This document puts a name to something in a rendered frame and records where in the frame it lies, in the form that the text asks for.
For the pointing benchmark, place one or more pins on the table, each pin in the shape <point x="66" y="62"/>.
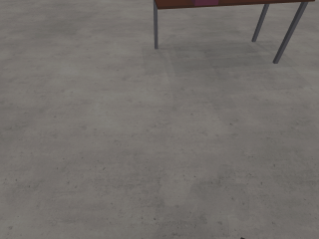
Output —
<point x="180" y="4"/>

